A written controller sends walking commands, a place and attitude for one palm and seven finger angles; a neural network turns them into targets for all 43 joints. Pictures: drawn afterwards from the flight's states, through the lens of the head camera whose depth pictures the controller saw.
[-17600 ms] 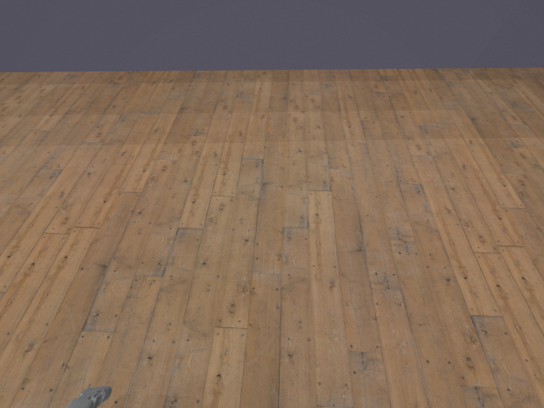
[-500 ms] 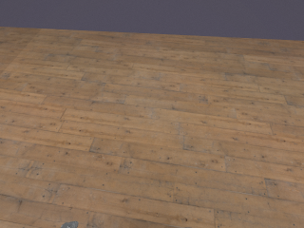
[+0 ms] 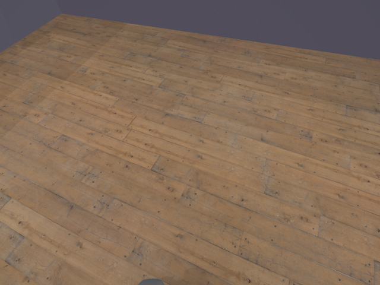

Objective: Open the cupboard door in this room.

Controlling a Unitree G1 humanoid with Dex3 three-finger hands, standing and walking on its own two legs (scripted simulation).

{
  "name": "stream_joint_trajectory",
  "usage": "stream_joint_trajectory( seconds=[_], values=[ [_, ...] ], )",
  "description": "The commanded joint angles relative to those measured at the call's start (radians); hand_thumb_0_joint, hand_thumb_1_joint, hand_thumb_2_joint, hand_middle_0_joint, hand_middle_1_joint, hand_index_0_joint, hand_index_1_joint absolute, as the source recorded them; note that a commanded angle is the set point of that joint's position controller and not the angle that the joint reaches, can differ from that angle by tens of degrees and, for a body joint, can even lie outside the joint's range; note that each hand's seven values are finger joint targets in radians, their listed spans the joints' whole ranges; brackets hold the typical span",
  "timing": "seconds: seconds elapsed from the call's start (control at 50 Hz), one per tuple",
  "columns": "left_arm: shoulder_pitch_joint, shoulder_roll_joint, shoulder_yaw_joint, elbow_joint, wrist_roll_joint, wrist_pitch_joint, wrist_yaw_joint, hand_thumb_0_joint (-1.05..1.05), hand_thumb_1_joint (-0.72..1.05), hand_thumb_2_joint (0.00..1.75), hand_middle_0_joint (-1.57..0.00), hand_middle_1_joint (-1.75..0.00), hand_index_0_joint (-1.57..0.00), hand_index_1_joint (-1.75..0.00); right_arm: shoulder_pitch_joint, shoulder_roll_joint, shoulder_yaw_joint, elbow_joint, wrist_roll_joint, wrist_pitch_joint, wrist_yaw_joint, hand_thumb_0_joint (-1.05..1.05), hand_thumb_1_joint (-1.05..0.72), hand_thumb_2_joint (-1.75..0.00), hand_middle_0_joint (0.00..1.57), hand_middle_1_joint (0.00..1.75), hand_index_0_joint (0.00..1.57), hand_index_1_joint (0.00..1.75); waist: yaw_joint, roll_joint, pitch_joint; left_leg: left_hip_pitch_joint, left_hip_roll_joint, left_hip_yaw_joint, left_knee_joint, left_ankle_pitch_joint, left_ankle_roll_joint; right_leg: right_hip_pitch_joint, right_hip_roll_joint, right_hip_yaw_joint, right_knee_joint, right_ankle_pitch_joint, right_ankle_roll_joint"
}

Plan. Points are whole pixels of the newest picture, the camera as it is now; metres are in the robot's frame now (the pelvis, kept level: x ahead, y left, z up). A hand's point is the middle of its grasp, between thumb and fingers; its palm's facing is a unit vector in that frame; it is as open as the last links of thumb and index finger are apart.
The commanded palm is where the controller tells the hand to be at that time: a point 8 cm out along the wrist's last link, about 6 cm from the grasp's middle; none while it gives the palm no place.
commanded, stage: turn or walk to find it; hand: left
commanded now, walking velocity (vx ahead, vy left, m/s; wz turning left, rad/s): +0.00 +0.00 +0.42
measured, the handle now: out of the picture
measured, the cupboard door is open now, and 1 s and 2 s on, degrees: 0 0 0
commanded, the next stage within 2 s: none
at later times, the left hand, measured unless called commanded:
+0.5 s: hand out of the picture +0.04 +0.26 -0.16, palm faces +0.23 -0.94 -0.25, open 7.4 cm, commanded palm none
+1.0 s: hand out of the picture -0.08 +0.18 -0.16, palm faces +0.46 -0.85 -0.25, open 7.4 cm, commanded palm none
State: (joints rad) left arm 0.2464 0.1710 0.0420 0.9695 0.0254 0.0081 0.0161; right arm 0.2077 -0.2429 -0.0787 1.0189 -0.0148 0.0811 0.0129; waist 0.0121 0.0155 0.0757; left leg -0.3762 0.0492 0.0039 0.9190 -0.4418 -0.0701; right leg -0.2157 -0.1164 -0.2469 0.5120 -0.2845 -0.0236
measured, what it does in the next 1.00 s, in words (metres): steps on the spot, turning left: left foot, then right foot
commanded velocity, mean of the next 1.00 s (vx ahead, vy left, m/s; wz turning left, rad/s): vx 0.00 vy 0.00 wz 0.42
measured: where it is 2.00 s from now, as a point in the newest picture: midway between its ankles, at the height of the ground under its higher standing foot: outside the picture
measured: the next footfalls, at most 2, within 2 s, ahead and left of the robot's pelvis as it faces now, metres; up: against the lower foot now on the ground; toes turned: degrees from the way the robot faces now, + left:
left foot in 0.10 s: +0.01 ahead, +0.14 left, +0.00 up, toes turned +8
right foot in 0.60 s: +0.05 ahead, -0.09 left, +0.00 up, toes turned +10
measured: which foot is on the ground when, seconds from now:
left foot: up 0.00-0.08, down 0.10-0.62, up 0.64-1.00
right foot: down 0.00-0.12, up 0.14-0.58, down 0.60-1.00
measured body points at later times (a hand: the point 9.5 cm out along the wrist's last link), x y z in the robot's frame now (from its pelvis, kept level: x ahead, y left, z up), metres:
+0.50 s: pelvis -0.01 +0.03 +0.00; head +0.02 +0.04 +0.45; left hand +0.03 +0.30 -0.14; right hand +0.09 -0.19 -0.15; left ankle -0.03 +0.14 -0.74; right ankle +0.00 -0.11 -0.69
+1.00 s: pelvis -0.03 -0.01 +0.00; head +0.00 -0.01 +0.45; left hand -0.10 +0.22 -0.14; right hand +0.11 -0.23 -0.16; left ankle -0.13 +0.12 -0.68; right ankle +0.01 -0.10 -0.74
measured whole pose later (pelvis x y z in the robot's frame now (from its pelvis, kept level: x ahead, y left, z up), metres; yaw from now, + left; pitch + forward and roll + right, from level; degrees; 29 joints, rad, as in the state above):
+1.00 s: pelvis -0.03 -0.01 +0.00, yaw +26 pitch -1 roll +2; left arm 0.25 0.17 0.04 0.97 0.02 0.01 0.02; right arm 0.22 -0.24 -0.08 1.02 -0.02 0.08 0.01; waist 0.01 0.02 0.07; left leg -0.38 0.05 -0.01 0.95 -0.44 -0.07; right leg -0.21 -0.11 -0.24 0.51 -0.27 -0.02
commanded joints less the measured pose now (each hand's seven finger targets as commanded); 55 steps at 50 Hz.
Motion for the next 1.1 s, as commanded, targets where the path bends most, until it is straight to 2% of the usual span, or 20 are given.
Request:
stream_joint_trajectory(
  seconds=[0.0,0.04,0.06,0.1,0.12,0.16,0.24,0.4,0.48,0.54,0.56,0.58,0.6,0.62,0.64,0.68,0.78,1.0,1.06,1.08],
  values=[
    [0.06,0.236,0.059,-0.032,0.007,-0.012,0.015,0.0,0.9,0.9,-0.2,-0.3,-0.2,-0.3,-0.051,-0.029,0.01,-0.096,0.009,-0.049,-0.008,0.0,-0.9,-0.9,0.2,0.3,0.2,0.3,0.034,-0.222,-0.11,0.002,-0.02,0.069,-0.225,-0.008,0.017,0.159,-0.26,0.192,-0.083,0.49,-0.119],
    [0.032,0.237,0.059,-0.03,-0.001,-0.006,0.012,0.0,0.9,0.9,-0.2,-0.3,-0.2,-0.3,0.0,-0.043,0.009,-0.083,0.007,-0.058,-0.008,0.0,-0.9,-0.9,0.2,0.3,0.2,0.3,-0.003,-0.194,-0.127,0.138,-0.031,0.089,-0.406,0.159,0.028,0.096,-0.229,0.132,-0.006,0.431,-0.059],
    [0.024,0.219,0.057,-0.034,-0.01,0.001,0.011,0.0,0.9,0.9,-0.2,-0.3,-0.2,-0.3,0.038,-0.074,0.002,-0.074,0.006,-0.066,-0.007,0.0,-0.9,-0.9,0.2,0.3,0.2,0.3,-0.031,-0.099,-0.149,0.255,-0.003,0.052,-0.519,0.292,0.042,0.014,-0.198,0.091,0.089,0.336,-0.011],
    [-0.013,0.115,0.025,-0.091,-0.014,0.017,0.007,0.0,0.9,0.9,-0.2,-0.3,-0.2,-0.3,0.103,-0.233,-0.033,-0.073,-0.002,-0.07,-0.017,0.0,-0.9,-0.9,0.2,0.3,0.2,0.3,-0.07,0.305,-0.135,0.376,0.349,-0.373,-0.6,0.788,0.219,-0.33,-0.004,0.085,0.433,-0.371,0.098],
    [-0.049,0.141,0.029,-0.095,-0.009,0.027,0.011,0.0,0.9,0.9,-0.2,-0.3,-0.2,-0.3,0.107,-0.231,-0.029,-0.064,-0.007,-0.061,-0.02,0.0,-0.9,-0.9,0.2,0.3,0.2,0.3,-0.077,0.188,-0.119,0.301,0.373,-0.32,-0.588,0.714,0.27,-0.293,-0.016,0.158,0.526,-0.36,0.081],
    [-0.076,0.141,0.037,-0.067,-0.008,0.037,0.008,0.0,0.9,0.9,-0.2,-0.3,-0.2,-0.3,0.016,-0.176,-0.015,-0.076,-0.009,-0.067,-0.039,0.0,-0.9,-0.9,0.2,0.3,0.2,0.3,-0.045,0.227,-0.057,0.255,0.265,-0.274,-0.598,0.675,0.24,-0.337,-0.017,0.21,0.588,-0.239,0.088],
    [-0.026,0.146,0.038,-0.036,-0.009,0.027,-0.005,0.0,0.9,0.9,-0.2,-0.3,-0.2,-0.3,-0.02,-0.148,-0.001,-0.096,-0.002,-0.079,-0.038,0.0,-0.9,-0.9,0.2,0.3,0.2,0.3,-0.012,0.122,-0.078,0.282,0.174,-0.173,-0.581,0.72,0.205,-0.323,0.008,0.213,0.621,-0.109,0.105],
    [-0.122,0.128,0.028,-0.09,-0.015,0.025,0.005,0.0,0.9,0.9,-0.2,-0.3,-0.2,-0.3,0.046,-0.146,-0.017,-0.095,-0.01,-0.074,-0.033,0.0,-0.9,-0.9,0.2,0.3,0.2,0.3,-0.048,0.128,-0.082,0.283,0.191,-0.289,-0.569,0.69,0.251,-0.282,0.031,0.231,0.435,-0.165,0.116],
    [-0.107,0.121,0.024,-0.096,-0.02,0.017,0.005,0.0,0.9,0.9,-0.2,-0.3,-0.2,-0.3,0.02,-0.151,-0.023,-0.104,-0.013,-0.066,-0.03,0.0,-0.9,-0.9,0.2,0.3,0.2,0.3,-0.038,0.149,-0.094,0.219,0.164,-0.328,-0.537,0.686,0.241,-0.157,0.071,0.207,0.243,-0.158,0.1],
    [-0.025,0.127,0.029,-0.079,-0.023,0.004,0.009,0.0,0.9,0.9,-0.2,-0.3,-0.2,-0.3,-0.001,-0.142,-0.026,-0.11,-0.008,-0.063,-0.028,0.0,-0.9,-0.9,0.2,0.3,0.2,0.3,0.006,0.13,-0.132,0.137,0.119,-0.33,-0.472,0.622,0.202,0.016,0.084,0.194,-0.002,0.013,0.088],
    [0.015,0.152,0.034,-0.068,-0.02,-0.007,0.011,0.0,0.9,0.9,-0.2,-0.3,-0.2,-0.3,-0.002,-0.122,-0.025,-0.112,-0.001,-0.064,-0.026,0.0,-0.9,-0.9,0.2,0.3,0.2,0.3,0.024,0.069,-0.155,0.068,0.072,-0.297,-0.411,0.503,0.155,0.135,0.046,0.22,-0.137,0.121,0.083],
    [0.042,0.229,0.047,-0.066,-0.006,-0.019,0.018,0.0,0.9,0.9,-0.2,-0.3,-0.2,-0.3,0.019,-0.065,-0.018,-0.121,0.009,-0.065,-0.018,0.0,-0.9,-0.9,0.2,0.3,0.2,0.3,0.03,-0.134,-0.179,-0.099,-0.028,-0.19,-0.264,0.24,0.089,0.281,-0.143,0.391,-0.201,0.18,0.03],
    [0.054,0.286,0.058,-0.071,0.0,-0.02,0.021,0.0,0.9,0.9,-0.2,-0.3,-0.2,-0.3,-0.002,-0.037,-0.014,-0.148,0.005,-0.064,-0.021,0.0,-0.9,-0.9,0.2,0.3,0.2,0.3,0.043,-0.311,-0.139,-0.212,-0.131,-0.068,-0.051,-0.145,0.042,0.248,-0.351,0.579,-0.207,0.353,-0.086],
    [0.038,0.27,0.05,-0.084,-0.007,-0.014,0.021,0.0,0.9,0.9,-0.2,-0.3,-0.2,-0.3,-0.009,-0.077,-0.027,-0.143,-0.001,-0.05,-0.021,0.0,-0.9,-0.9,0.2,0.3,0.2,0.3,0.036,-0.209,-0.118,-0.17,-0.091,-0.108,0.114,-0.151,0.048,0.111,-0.367,0.527,-0.212,0.338,-0.137],
    [-0.03,0.228,0.053,-0.098,-0.011,-0.021,0.024,0.0,0.9,0.9,-0.2,-0.3,-0.2,-0.3,0.021,-0.084,-0.031,-0.114,-0.008,-0.032,-0.018,0.0,-0.9,-0.9,0.2,0.3,0.2,0.3,0.003,-0.254,-0.078,-0.163,-0.066,-0.141,0.208,-0.094,0.046,0.018,-0.313,0.497,-0.254,0.196,-0.125],
    [-0.118,0.181,0.038,-0.12,-0.014,-0.013,0.022,0.0,0.9,0.9,-0.2,-0.3,-0.2,-0.3,0.058,-0.074,-0.035,-0.076,-0.01,-0.023,-0.007,0.0,-0.9,-0.9,0.2,0.3,0.2,0.3,-0.042,-0.158,-0.015,-0.17,-0.044,-0.105,0.299,0.019,0.036,-0.022,-0.223,0.374,-0.245,0.123,-0.082],
    [-0.04,0.154,0.031,-0.098,-0.012,-0.026,0.019,0.0,0.9,0.9,-0.2,-0.3,-0.2,-0.3,0.06,-0.062,-0.026,-0.058,-0.008,-0.018,0.0,0.0,-0.9,-0.9,0.2,0.3,0.2,0.3,-0.018,-0.177,-0.024,-0.187,-0.026,-0.064,0.307,0.119,0.001,0.044,-0.184,0.254,-0.238,0.183,-0.061],
    [0.062,0.234,0.058,-0.038,0.008,-0.012,0.015,0.0,0.9,0.9,-0.2,-0.3,-0.2,-0.3,-0.065,-0.029,0.008,-0.099,0.009,-0.043,-0.006,0.0,-0.9,-0.9,0.2,0.3,0.2,0.3,0.042,-0.218,-0.085,-0.017,-0.02,0.058,-0.155,-0.037,0.015,0.127,-0.261,0.21,-0.123,0.422,-0.127],
    [0.027,0.236,0.06,-0.033,-0.001,-0.004,0.011,0.0,0.9,0.9,-0.2,-0.3,-0.2,-0.3,0.008,-0.045,0.008,-0.084,0.008,-0.058,-0.008,0.0,-0.9,-0.9,0.2,0.3,0.2,0.3,-0.01,-0.18,-0.125,0.152,-0.029,0.08,-0.406,0.152,0.032,0.068,-0.232,0.139,-0.013,0.369,-0.058],
    [0.02,0.215,0.056,-0.036,-0.01,0.003,0.01,0.0,0.9,0.9,-0.2,-0.3,-0.2,-0.3,0.046,-0.076,-0.001,-0.075,0.007,-0.067,-0.005,0.0,-0.9,-0.9,0.2,0.3,0.2,0.3,-0.035,-0.075,-0.152,0.279,0.005,0.032,-0.53,0.284,0.044,-0.019,-0.194,0.096,0.101,0.278,-0.007]
  ],
)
